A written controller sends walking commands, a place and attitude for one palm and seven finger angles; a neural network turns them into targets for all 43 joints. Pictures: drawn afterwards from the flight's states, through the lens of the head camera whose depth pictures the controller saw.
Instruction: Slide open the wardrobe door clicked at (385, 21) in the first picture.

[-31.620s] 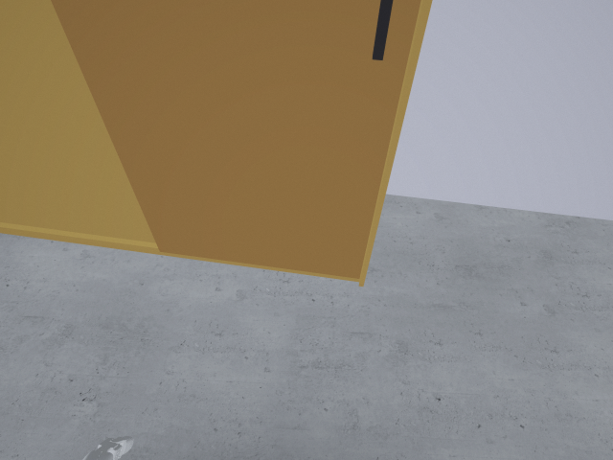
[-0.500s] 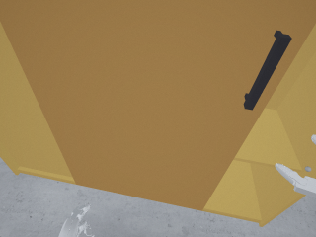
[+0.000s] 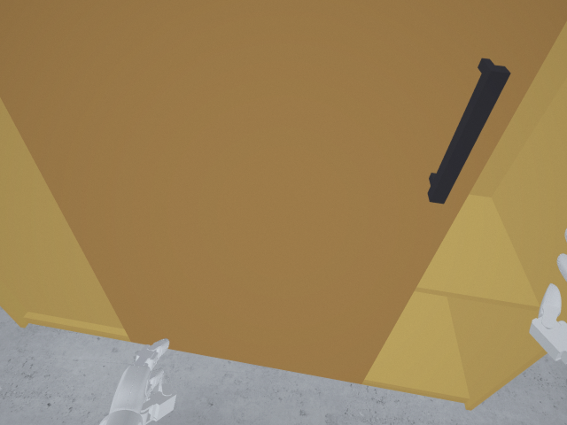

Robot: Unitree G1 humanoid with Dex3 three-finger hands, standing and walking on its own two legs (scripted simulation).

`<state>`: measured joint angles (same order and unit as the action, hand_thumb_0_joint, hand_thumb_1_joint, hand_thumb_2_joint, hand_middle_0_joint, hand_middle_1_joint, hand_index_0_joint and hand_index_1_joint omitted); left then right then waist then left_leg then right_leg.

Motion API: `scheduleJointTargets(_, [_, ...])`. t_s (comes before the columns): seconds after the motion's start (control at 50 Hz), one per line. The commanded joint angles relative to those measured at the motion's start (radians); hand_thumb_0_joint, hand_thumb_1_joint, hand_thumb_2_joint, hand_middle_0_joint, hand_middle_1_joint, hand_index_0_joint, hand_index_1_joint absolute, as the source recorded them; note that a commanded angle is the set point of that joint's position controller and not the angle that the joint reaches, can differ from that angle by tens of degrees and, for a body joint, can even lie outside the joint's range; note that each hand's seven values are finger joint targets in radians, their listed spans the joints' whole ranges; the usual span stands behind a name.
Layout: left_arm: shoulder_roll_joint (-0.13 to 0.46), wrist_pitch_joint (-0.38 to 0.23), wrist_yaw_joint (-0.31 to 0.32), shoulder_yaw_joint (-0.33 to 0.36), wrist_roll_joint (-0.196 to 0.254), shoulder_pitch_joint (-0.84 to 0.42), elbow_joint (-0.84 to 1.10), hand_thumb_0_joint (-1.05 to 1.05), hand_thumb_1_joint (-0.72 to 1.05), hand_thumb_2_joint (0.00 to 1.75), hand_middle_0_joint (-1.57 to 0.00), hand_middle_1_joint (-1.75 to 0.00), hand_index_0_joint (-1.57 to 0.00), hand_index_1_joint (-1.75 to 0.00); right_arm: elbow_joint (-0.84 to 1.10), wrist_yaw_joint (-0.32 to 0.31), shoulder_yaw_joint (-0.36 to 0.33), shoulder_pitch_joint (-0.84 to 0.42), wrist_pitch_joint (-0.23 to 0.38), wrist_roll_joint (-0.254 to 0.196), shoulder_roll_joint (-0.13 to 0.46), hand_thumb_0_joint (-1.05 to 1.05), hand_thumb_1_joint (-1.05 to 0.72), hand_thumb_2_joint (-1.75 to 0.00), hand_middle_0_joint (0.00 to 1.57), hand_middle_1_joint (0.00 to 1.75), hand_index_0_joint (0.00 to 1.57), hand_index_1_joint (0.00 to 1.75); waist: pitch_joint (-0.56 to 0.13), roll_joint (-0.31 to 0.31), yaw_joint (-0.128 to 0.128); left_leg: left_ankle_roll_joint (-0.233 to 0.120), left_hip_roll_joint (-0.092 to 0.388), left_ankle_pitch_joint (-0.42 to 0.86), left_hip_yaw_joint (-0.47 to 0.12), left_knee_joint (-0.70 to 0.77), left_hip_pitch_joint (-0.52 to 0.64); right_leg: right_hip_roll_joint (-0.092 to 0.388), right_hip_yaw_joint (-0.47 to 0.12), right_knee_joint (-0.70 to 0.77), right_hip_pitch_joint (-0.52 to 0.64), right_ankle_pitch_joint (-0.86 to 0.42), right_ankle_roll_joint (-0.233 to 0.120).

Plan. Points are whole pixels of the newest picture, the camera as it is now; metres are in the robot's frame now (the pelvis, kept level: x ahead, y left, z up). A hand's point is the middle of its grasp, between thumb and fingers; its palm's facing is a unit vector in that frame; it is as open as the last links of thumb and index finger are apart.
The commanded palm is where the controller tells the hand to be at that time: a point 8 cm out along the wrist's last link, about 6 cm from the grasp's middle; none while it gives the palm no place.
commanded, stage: draw the hand back to the body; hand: right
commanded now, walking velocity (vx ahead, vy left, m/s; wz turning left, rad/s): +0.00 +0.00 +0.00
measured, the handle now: (459, 136) +0.43 -0.25 +0.24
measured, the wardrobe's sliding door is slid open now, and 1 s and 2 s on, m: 0.36 0.36 0.36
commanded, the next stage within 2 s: step back with the hand held close in 0.16 s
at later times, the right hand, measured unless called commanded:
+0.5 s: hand (532, 323) +0.19 -0.27 +0.15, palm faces +0.41 +0.79 -0.45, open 7.4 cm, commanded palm +0.13 -0.30 +0.17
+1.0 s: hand out of the picture +0.11 -0.29 +0.15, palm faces +0.46 +0.76 -0.46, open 7.4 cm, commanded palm +0.04 -0.33 +0.17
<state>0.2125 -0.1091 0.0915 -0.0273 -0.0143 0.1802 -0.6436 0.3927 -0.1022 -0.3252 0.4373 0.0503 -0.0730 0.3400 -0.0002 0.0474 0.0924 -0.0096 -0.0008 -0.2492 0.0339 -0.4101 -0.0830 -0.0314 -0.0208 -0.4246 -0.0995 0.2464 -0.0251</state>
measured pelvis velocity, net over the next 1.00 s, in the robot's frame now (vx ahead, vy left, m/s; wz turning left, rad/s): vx -0.09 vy -0.02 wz -0.05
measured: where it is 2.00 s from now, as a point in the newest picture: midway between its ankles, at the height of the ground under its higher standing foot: outside the picture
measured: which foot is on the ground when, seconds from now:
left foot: down 0.00-1.00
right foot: down 0.00-1.00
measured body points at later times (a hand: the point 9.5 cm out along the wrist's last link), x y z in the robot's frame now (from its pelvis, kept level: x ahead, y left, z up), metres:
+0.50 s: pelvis -0.01 +0.00 +0.00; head -0.01 +0.01 +0.45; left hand +0.17 +0.23 -0.08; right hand +0.16 -0.30 +0.18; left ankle -0.01 +0.11 -0.74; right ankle -0.01 -0.10 -0.74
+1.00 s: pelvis -0.09 -0.02 -0.01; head -0.07 -0.04 +0.44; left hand +0.09 +0.21 -0.08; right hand +0.08 -0.33 +0.17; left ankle -0.01 +0.11 -0.74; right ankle -0.01 -0.10 -0.74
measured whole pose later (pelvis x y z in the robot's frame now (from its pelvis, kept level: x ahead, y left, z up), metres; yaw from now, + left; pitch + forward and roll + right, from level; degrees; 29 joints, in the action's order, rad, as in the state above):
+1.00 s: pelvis -0.09 -0.02 -0.01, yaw -3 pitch +0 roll +2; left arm 0.22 -0.06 0.09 -0.01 0.00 0.24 -0.55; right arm 0.45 -0.13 -0.41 0.48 0.22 0.00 0.40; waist 0.02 0.00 0.02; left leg 0.01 -0.02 -0.14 0.02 -0.48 -0.34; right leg -0.03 -0.03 -0.58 -0.41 0.22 -0.06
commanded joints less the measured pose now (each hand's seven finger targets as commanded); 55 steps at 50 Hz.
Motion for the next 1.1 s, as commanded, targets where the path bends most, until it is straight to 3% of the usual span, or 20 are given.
scheduleJointTargets(0.0, [0.11, -0.048, 0.008, 0.037, 0.004, -0.12, 0.152, 0.0, 0.9, 0.9, -0.2, -0.3, -0.2, -0.3, 0.207, -0.018, -0.116, -0.123, 0.064, -0.004, 0.192, 0.0, -0.9, -0.9, 0.2, 0.3, 0.2, 0.3, -0.057, -0.003, -0.017, -0.012, 0.008, 0.182, 0.001, 0.058, -0.008, 0.034, -0.009, 0.07, -0.003, -0.222, 0.008])
scheduleJointTargets(0.08, [0.106, -0.045, 0.004, 0.034, 0.005, -0.123, 0.152, 0.0, 0.9, 0.9, -0.2, -0.3, -0.2, -0.3, 0.2, -0.014, -0.1, -0.119, 0.057, -0.004, 0.173, 0.0, -0.9, -0.9, 0.2, 0.3, 0.2, 0.3, -0.04, 0.045, -0.02, -0.015, 0.01, 0.166, -0.001, 0.06, -0.01, 0.036, -0.01, 0.075, -0.005, -0.21, 0.012])
scheduleJointTargets(0.12, [0.109, -0.044, 0.003, 0.035, 0.004, -0.126, 0.155, 0.0, 0.9, 0.9, -0.2, -0.3, -0.2, -0.3, 0.216, -0.015, -0.108, -0.125, 0.058, -0.003, 0.186, 0.0, -0.9, -0.9, 0.2, 0.3, 0.2, 0.3, -0.054, 0.033, -0.017, -0.014, 0.009, 0.176, -0.001, 0.059, -0.002, 0.035, -0.01, 0.072, -0.002, -0.22, 0.01])
scheduleJointTargets(0.14, [0.11, -0.043, 0.004, 0.034, 0.002, -0.123, 0.156, 0.0, 0.9, 0.9, -0.2, -0.3, -0.2, -0.3, 0.205, -0.016, -0.121, -0.121, 0.057, -0.006, 0.197, 0.0, -0.9, -0.9, 0.2, 0.3, 0.2, 0.3, -0.059, -0.003, -0.013, -0.013, 0.008, 0.176, 0.0, 0.061, 0.0, 0.033, -0.012, 0.072, -0.005, -0.214, 0.008])
scheduleJointTargets(0.24, [0.108, -0.04, 0.004, 0.036, 0.004, -0.13, 0.158, 0.0, 0.9, 0.9, -0.2, -0.3, -0.2, -0.3, 0.21, -0.015, -0.126, -0.113, 0.061, -0.007, 0.2, 0.0, -0.9, -0.9, 0.2, 0.3, 0.2, 0.3, -0.053, 0.003, -0.012, -0.012, 0.008, 0.161, -0.002, 0.071, 0.001, 0.031, -0.006, 0.076, -0.01, -0.192, 0.006])
scheduleJointTargets(0.26, [0.114, -0.041, 0.007, 0.037, 0.004, -0.129, 0.15, 0.0, 0.9, 0.9, -0.2, -0.3, -0.2, -0.3, 0.189, -0.017, -0.141, -0.133, 0.06, -0.005, 0.219, 0.0, -0.9, -0.9, 0.2, 0.3, 0.2, 0.3, -0.054, 0.005, -0.014, -0.014, 0.005, 0.162, -0.002, 0.076, 0.003, 0.03, -0.007, 0.078, -0.008, -0.197, 0.007])
scheduleJointTargets(0.28, [0.135, -0.018, 0.002, 0.04, 0.016, -0.134, 0.199, 0.0, 0.9, 0.9, -0.2, -0.3, -0.2, -0.3, 0.272, -0.029, -0.252, -0.249, 0.106, 0.006, 0.334, 0.0, -0.9, -0.9, 0.2, 0.3, 0.2, 0.3, 0.007, 0.003, -0.052, -0.005, 0.056, 0.208, -0.074, 0.12, -0.079, 0.058, -0.04, 0.038, -0.095, -0.181, -0.02])
scheduleJointTargets(0.3, [0.118, -0.004, 0.003, 0.037, 0.011, -0.119, 0.177, 0.0, 0.9, 0.9, -0.2, -0.3, -0.2, -0.3, 0.175, -0.021, -0.191, -0.139, 0.112, 0.004, 0.247, 0.0, -0.9, -0.9, 0.2, 0.3, 0.2, 0.3, -0.004, -0.048, -0.059, -0.01, 0.082, 0.219, -0.075, 0.122, -0.096, 0.056, -0.052, 0.012, -0.086, -0.196, -0.017])
scheduleJointTargets(0.34, [0.12, 0.015, -0.004, 0.041, 0.008, -0.117, 0.196, 0.0, 0.9, 0.9, -0.2, -0.3, -0.2, -0.3, 0.173, -0.018, -0.158, -0.057, 0.115, 0.013, 0.216, 0.0, -0.9, -0.9, 0.2, 0.3, 0.2, 0.3, -0.054, -0.049, -0.06, -0.01, 0.097, 0.293, -0.079, 0.107, -0.096, 0.056, -0.045, -0.012, -0.064, -0.265, -0.016])
scheduleJointTargets(0.42, [0.129, 0.046, -0.006, 0.055, 0.011, -0.101, 0.222, 0.0, 0.9, 0.9, -0.2, -0.3, -0.2, -0.3, 0.229, -0.025, -0.163, 0.034, 0.13, 0.014, 0.22, 0.0, -0.9, -0.9, 0.2, 0.3, 0.2, 0.3, -0.163, 0.021, -0.066, 0.002, 0.087, 0.397, -0.053, 0.053, -0.055, 0.063, -0.035, -0.019, -0.053, -0.399, -0.01])
scheduleJointTargets(0.5, [0.13, 0.069, 0.001, 0.062, 0.018, -0.099, 0.249, 0.0, 0.9, 0.9, -0.2, -0.3, -0.2, -0.3, 0.274, -0.035, -0.206, 0.093, 0.141, 0.007, 0.258, 0.0, -0.9, -0.9, 0.2, 0.3, 0.2, 0.3, -0.209, -0.012, -0.066, 0.012, 0.067, 0.398, -0.037, 0.019, -0.039, 0.071, -0.043, -0.004, -0.078, -0.418, -0.009])
scheduleJointTargets(0.56, [0.135, 0.075, 0.008, 0.07, 0.022, -0.099, 0.257, 0.0, 0.9, 0.9, -0.2, -0.3, -0.2, -0.3, 0.29, -0.042, -0.247, 0.092, 0.152, 0.002, 0.296, 0.0, -0.9, -0.9, 0.2, 0.3, 0.2, 0.3, -0.212, -0.025, -0.067, 0.018, 0.058, 0.382, -0.041, 0.012, -0.031, 0.073, -0.048, 0.009, -0.116, -0.365, -0.013])
scheduleJointTargets(0.6, [0.135, 0.073, 0.012, 0.068, 0.024, -0.093, 0.263, 0.0, 0.9, 0.9, -0.2, -0.3, -0.2, -0.3, 0.268, -0.043, -0.225, 0.089, 0.157, 0.002, 0.275, 0.0, -0.9, -0.9, 0.2, 0.3, 0.2, 0.3, -0.176, -0.015, -0.068, 0.024, 0.049, 0.315, -0.04, 0.015, -0.051, 0.079, -0.058, 0.03, -0.152, -0.309, -0.016])
scheduleJointTargets(0.68, [0.148, 0.056, 0.017, 0.07, 0.027, -0.081, 0.259, 0.0, 0.9, 0.9, -0.2, -0.3, -0.2, -0.3, 0.242, -0.046, -0.204, 0.05, 0.173, 0.016, 0.253, 0.0, -0.9, -0.9, 0.2, 0.3, 0.2, 0.3, -0.122, 0.017, -0.073, 0.027, 0.029, 0.158, -0.05, 0.013, -0.028, 0.094, -0.085, 0.092, -0.281, -0.043, -0.037])
scheduleJointTargets(0.74, [0.16, 0.039, 0.016, 0.072, 0.028, -0.081, 0.263, 0.0, 0.9, 0.9, -0.2, -0.3, -0.2, -0.3, 0.227, -0.048, -0.191, 0.017, 0.189, 0.036, 0.24, 0.0, -0.9, -0.9, 0.2, 0.3, 0.2, 0.3, -0.067, 0.035, -0.073, 0.03, 0.015, 0.025, -0.066, -0.007, 0.015, 0.112, -0.122, 0.144, -0.441, 0.233, -0.063])
scheduleJointTargets(0.82, [0.167, 0.016, 0.014, 0.077, 0.024, -0.072, 0.265, 0.0, 0.9, 0.9, -0.2, -0.3, -0.2, -0.3, 0.225, -0.051, -0.196, -0.022, 0.211, 0.064, 0.238, 0.0, -0.9, -0.9, 0.2, 0.3, 0.2, 0.3, -0.043, 0.032, -0.068, 0.028, 0.005, -0.071, -0.088, -0.051, 0.069, 0.131, -0.158, 0.157, -0.59, 0.401, -0.087])
scheduleJointTargets(0.96, [0.157, -0.022, 0.002, 0.081, 0.011, -0.047, 0.25, 0.0, 0.9, 0.9, -0.2, -0.3, -0.2, -0.3, 0.306, -0.055, -0.247, 0.003, 0.255, 0.067, 0.288, 0.0, -0.9, -0.9, 0.2, 0.3, 0.2, 0.3, -0.106, -0.002, -0.077, -0.006, 0.041, -0.067, -0.151, -0.008, -0.056, 0.094, -0.131, 0.03, -0.47, 0.319, -0.066])
scheduleJointTargets(0.98, [0.149, -0.026, 0.001, 0.077, 0.012, -0.043, 0.249, 0.0, 0.9, 0.9, -0.2, -0.3, -0.2, -0.3, 0.306, -0.055, -0.225, 0.002, 0.259, 0.065, 0.262, 0.0, -0.9, -0.9, 0.2, 0.3, 0.2, 0.3, -0.093, 0.004, -0.08, -0.011, 0.05, -0.102, -0.162, 0.001, -0.081, 0.091, -0.126, 0.014, -0.472, 0.331, -0.062])
scheduleJointTargets(1.04, [0.149, -0.037, -0.003, 0.081, 0.011, -0.018, 0.224, 0.0, 0.9, 0.9, -0.2, -0.3, -0.2, -0.3, 0.303, -0.064, -0.222, -0.016, 0.271, 0.061, 0.262, 0.0, -0.9, -0.9, 0.2, 0.3, 0.2, 0.3, -0.069, -0.05, -0.088, -0.041, 0.107, -0.25, -0.211, 0.085, -0.265, 0.058, -0.088, -0.126, -0.364, 0.299, -0.035])
scheduleJointTargets(1.08, [0.141, -0.039, -0.004, 0.076, 0.011, -0.011, 0.204, 0.0, 0.9, 0.9, -0.2, -0.3, -0.2, -0.3, 0.311, -0.07, -0.198, -0.034, 0.274, 0.051, 0.256, 0.0, -0.9, -0.9, 0.2, 0.3, 0.2, 0.3, -0.069, -0.067, -0.1, -0.05, 0.127, -0.238, -0.191, 0.109, -0.4, 0.051, -0.083, -0.169, -0.228, 0.217, -0.016])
